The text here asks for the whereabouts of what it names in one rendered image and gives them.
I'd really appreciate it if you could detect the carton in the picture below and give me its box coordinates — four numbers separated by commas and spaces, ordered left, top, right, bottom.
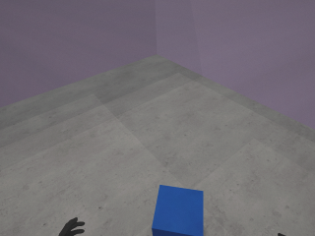
152, 185, 204, 236

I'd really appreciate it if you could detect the robot left hand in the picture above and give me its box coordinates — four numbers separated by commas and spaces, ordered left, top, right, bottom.
58, 217, 85, 236

